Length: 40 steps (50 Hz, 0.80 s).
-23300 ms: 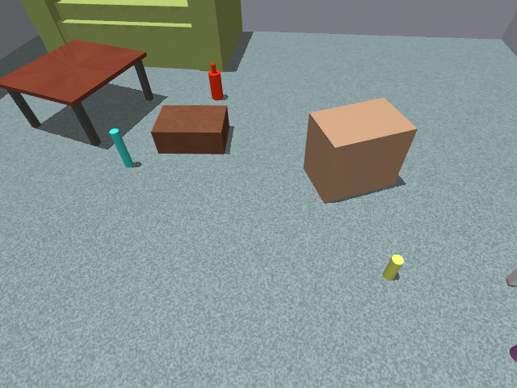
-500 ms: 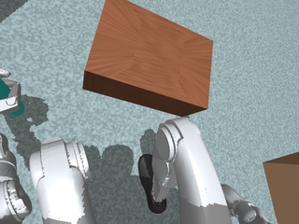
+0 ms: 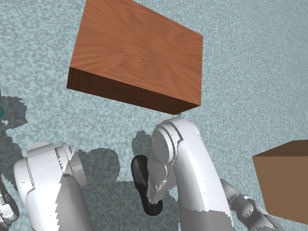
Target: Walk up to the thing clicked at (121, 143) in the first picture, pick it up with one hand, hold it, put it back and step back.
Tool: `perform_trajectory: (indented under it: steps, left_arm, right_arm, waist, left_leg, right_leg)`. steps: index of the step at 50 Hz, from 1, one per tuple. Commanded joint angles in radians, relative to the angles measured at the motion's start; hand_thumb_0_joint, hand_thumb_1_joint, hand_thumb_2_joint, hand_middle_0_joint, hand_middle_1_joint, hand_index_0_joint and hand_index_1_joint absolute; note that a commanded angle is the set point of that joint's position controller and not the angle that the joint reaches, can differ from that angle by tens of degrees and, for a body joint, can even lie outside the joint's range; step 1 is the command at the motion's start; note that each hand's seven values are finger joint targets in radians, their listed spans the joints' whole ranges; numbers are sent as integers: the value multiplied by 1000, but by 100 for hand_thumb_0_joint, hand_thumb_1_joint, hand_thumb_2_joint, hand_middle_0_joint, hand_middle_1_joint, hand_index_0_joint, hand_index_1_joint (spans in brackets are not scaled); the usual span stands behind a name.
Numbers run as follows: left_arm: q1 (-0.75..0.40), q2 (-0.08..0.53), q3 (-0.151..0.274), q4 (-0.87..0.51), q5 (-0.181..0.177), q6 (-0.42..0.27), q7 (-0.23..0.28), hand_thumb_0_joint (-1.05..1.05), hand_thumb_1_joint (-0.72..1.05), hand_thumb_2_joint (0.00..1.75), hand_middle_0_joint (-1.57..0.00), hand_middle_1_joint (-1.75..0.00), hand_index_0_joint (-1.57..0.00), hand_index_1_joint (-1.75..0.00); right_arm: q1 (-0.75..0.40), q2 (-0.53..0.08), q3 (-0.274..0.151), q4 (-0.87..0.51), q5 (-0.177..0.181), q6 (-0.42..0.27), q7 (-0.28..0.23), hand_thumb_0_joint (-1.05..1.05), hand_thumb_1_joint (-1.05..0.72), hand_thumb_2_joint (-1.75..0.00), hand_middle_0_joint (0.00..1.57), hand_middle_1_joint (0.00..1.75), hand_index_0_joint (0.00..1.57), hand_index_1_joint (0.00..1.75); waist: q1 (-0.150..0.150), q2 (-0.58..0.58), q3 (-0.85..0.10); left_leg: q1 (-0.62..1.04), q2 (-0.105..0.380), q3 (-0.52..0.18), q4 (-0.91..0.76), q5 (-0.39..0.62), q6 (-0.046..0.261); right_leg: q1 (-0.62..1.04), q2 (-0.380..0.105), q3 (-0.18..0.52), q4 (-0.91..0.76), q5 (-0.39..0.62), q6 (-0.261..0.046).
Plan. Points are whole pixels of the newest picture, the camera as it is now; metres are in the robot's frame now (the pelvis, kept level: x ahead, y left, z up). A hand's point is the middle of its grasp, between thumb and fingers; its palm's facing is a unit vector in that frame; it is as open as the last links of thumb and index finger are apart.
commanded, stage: lower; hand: left
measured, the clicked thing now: out of the picture +0.44 +0.30 -0.16
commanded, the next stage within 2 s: loosen in 0.26 s
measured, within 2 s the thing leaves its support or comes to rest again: rests again in 0.08 s
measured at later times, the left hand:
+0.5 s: hand out of the picture +0.44 +0.29 -0.16, palm faces +0.38 -0.92 -0.02, open 6.2 cm
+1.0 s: hand out of the picture +0.44 +0.29 -0.16, palm faces +0.38 -0.92 +0.00, open 15.0 cm
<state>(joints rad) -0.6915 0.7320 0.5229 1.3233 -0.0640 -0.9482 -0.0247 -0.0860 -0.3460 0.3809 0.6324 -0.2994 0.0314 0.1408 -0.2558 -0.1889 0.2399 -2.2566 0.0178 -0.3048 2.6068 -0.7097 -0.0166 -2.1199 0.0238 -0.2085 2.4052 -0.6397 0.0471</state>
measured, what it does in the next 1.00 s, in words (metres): stands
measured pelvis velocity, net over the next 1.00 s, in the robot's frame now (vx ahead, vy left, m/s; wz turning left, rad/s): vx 0.00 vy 0.00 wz -0.03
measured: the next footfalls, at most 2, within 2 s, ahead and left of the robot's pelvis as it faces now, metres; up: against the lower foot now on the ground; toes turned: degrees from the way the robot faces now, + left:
none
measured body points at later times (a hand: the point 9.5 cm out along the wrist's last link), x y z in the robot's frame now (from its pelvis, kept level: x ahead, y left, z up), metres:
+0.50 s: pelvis +0.00 +0.00 +0.00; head +0.24 +0.16 +0.34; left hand +0.41 +0.34 -0.16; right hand +0.15 -0.26 -0.06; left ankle +0.08 +0.13 -0.26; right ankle +0.13 -0.12 -0.26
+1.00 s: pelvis +0.00 +0.00 +0.00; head +0.24 +0.17 +0.34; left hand +0.42 +0.34 -0.15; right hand +0.14 -0.25 -0.05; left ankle +0.08 +0.13 -0.26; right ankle +0.13 -0.12 -0.26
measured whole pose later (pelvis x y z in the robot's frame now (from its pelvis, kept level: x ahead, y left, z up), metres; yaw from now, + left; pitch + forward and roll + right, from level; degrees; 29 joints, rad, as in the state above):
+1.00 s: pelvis +0.00 +0.00 +0.00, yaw -2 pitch +16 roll -16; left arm -0.70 0.79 0.52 1.36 -0.09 -1.01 -0.01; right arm -0.12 -0.36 0.44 0.59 -0.32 0.04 0.14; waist -0.26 -0.22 0.27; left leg -2.24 0.03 -0.34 2.63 -0.72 -0.01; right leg -2.10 0.05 -0.23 2.39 -0.62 0.06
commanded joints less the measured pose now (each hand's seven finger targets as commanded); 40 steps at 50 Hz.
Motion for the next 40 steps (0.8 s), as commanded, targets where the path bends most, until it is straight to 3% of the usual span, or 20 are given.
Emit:
perform_trajectory:
  steps: [1, 2, 3, 4, 8, 9, 11, 16, 19, 23, 24, 27, 31, 32, 33, 36, 40]
  left_arm:
    - [-312, 211, 18, -211, -13, -127, 5, 0, 57, 128, -134, -137, -133, -138]
    - [-303, 231, 26, -226, -13, -131, 5, 0, 56, 127, -133, -136, -132, -137]
    - [-312, 220, 10, -206, -13, -130, 4, 0, 55, 126, -133, -136, -133, -137]
    - [-298, 230, 26, -213, -13, -132, 7, 0, 56, 127, -134, -136, -133, -137]
    - [-288, 228, 23, -206, -19, -135, 10, 0, 57, 125, -132, -134, -131, -135]
    - [-289, 215, 12, -195, -16, -135, 11, 0, 59, 126, -133, -135, -132, -136]
    - [-303, 247, 23, -214, -14, -140, 14, 0, 56, 127, -131, -134, -130, -136]
    - [-290, 238, 20, -181, -14, -145, 15, 0, 55, 127, -134, -136, -133, -137]
    - [-282, 228, 9, -149, -15, -149, 18, 0, 53, 118, -133, -131, -134, -130]
    - [-278, 240, 14, -159, -20, -153, 15, 0, 34, 86, -111, -104, -112, -102]
    - [-286, 234, 11, -153, -18, -154, 16, 0, 29, 81, -107, -100, -109, -97]
    - [-281, 234, 9, -159, -17, -155, 13, 0, 10, 68, -93, -83, -95, -81]
    - [-255, 238, 8, -109, -16, -145, 12, 0, -16, 45, -72, -60, -72, -60]
    - [-234, 234, 6, -104, -15, -142, 8, 0, -22, 41, -70, -56, -69, -57]
    - [-224, 203, -11, -85, -18, -136, 3, 0, -26, 39, -66, -54, -66, -54]
    - [-216, 219, 4, -87, -23, -129, 2, 0, -37, 31, -59, -46, -58, -46]
    - [-221, 214, 1, -103, -30, -128, 0, 0, -46, 23, -49, -37, -48, -37]
  right_arm:
    - [80, -344, -94, -11, -10, 9, -14, 0, -89, -90, 20, 30, 20, 30]
    - [71, -340, -91, -13, -12, 8, -14, 0, -89, -90, 20, 30, 20, 30]
    - [70, -338, -87, -16, -13, 8, -13, 0, -89, -90, 20, 30, 20, 30]
    - [78, -341, -88, -14, -13, 8, -13, 0, -89, -90, 20, 30, 20, 30]
    - [74, -343, -80, -14, -18, 6, -16, 0, -89, -90, 20, 30, 20, 30]
    - [66, -343, -78, -16, -18, 7, -15, 0, -89, -90, 20, 30, 20, 30]
    - [57, -346, -76, -19, -20, 10, -15, 0, -89, -90, 20, 30, 20, 30]
    - [48, -351, -70, -25, -24, 10, -14, 0, -89, -90, 20, 30, 20, 30]
    - [38, -354, -63, -25, -23, 8, -14, 0, -89, -90, 20, 30, 20, 30]
    - [36, -353, -59, -30, -28, 13, -16, 0, -89, -89, 20, 30, 20, 30]
    - [41, -355, -59, -30, -28, 13, -15, 0, -89, -89, 20, 30, 20, 30]
    - [35, -351, -57, -29, -30, 12, -17, 0, -90, -90, 20, 30, 20, 30]
    - [30, -352, -53, -35, -27, 15, -17, 0, -90, -90, 20, 30, 20, 30]
    - [26, -351, -55, -35, -27, 16, -16, 0, -90, -90, 20, 30, 20, 30]
    - [28, -352, -55, -39, -26, 17, -16, 0, -90, -90, 20, 30, 20, 30]
    - [23, -357, -57, -47, -22, 19, -17, 0, -89, -89, 20, 30, 20, 30]
    - [29, -356, -53, -49, -19, 21, -16, 0, -90, -89, 20, 30, 20, 30]
  waist:
    - [-90, 542, -658]
    - [-74, 547, -675]
    - [-88, 532, -661]
    - [-84, 530, -674]
    - [-85, 524, -679]
    - [-96, 532, -659]
    - [-84, 532, -647]
    - [-97, 525, -643]
    - [-104, 516, -611]
    - [-96, 502, -625]
    - [-106, 505, -618]
    - [-98, 514, -630]
    - [-95, 483, -591]
    - [-87, 479, -593]
    - [-98, 475, -581]
    - [-83, 472, -582]
    - [-90, 475, -581]
  left_leg:
    - [468, 43, 74, -322, 166, -12]
    - [470, 42, 81, -315, 173, -10]
    - [446, 40, 83, -309, 159, -6]
    - [455, 42, 82, -310, 172, -7]
    - [464, 45, 81, -294, 204, -6]
    - [464, 46, 73, -304, 198, -9]
    - [449, 47, 74, -305, 175, -9]
    - [462, 51, 64, -306, 168, -11]
    - [442, 52, 55, -310, 154, -11]
    - [438, 51, 62, -299, 149, -6]
    - [440, 51, 57, -303, 156, -8]
    - [460, 53, 60, -298, 186, -11]
    - [408, 51, 62, -303, 137, -5]
    - [411, 51, 63, -302, 127, -4]
    - [414, 52, 59, -306, 131, -5]
    - [417, 52, 56, -315, 125, -7]
    - [417, 53, 50, -311, 147, -7]
  right_leg:
    - [297, 40, -82, -165, 212, -58]
    - [311, 44, -77, -167, 216, -59]
    - [314, 44, -77, -174, 209, -57]
    - [327, 44, -78, -171, 220, -57]
    - [341, 48, -77, -172, 252, -54]
    - [327, 48, -84, -169, 243, -55]
    - [325, 50, -86, -173, 223, -56]
    - [318, 52, -95, -168, 218, -55]
    - [306, 54, -103, -165, 210, -55]
    - [331, 56, -100, -176, 210, -51]
    - [327, 56, -105, -173, 216, -51]
    - [333, 57, -101, -170, 238, -51]
    - [324, 59, -105, -180, 199, -53]
    - [318, 62, -104, -182, 191, -54]
    - [312, 61, -109, -182, 195, -52]
    - [304, 61, -114, -182, 186, -54]
    - [309, 62, -116, -176, 206, -53]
